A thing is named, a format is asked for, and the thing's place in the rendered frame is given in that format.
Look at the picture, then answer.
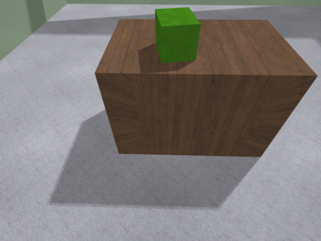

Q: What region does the pedestal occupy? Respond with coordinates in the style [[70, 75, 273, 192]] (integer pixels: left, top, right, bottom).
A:
[[95, 19, 317, 157]]

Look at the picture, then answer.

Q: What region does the carton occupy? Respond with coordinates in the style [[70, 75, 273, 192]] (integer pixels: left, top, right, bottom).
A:
[[155, 7, 201, 63]]

